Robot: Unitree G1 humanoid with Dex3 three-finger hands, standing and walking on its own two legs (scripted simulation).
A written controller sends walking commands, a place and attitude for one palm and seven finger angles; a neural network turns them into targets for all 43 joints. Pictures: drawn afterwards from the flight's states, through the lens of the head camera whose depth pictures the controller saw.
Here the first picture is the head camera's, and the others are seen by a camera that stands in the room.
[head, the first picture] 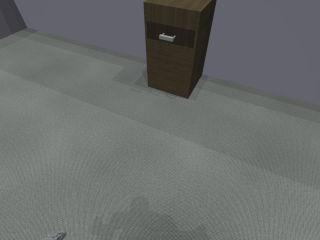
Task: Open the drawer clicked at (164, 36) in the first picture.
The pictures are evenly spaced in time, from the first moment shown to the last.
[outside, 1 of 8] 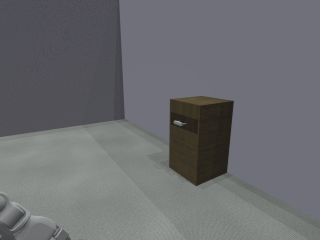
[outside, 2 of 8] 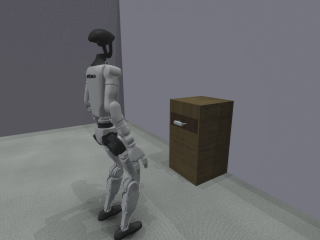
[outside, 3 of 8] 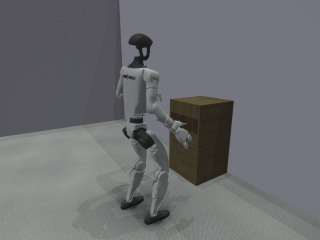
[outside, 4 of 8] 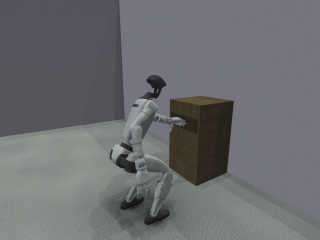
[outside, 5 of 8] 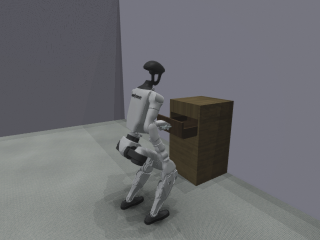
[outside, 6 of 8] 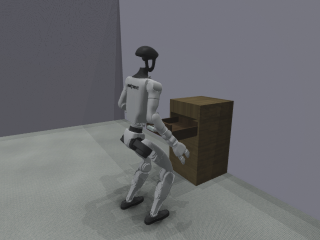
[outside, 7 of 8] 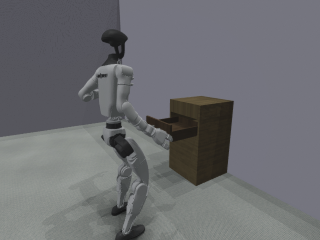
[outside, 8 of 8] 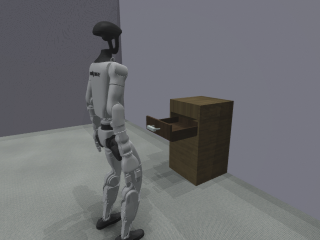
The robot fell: no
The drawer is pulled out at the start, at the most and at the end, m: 0.00 0.30 0.30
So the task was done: yes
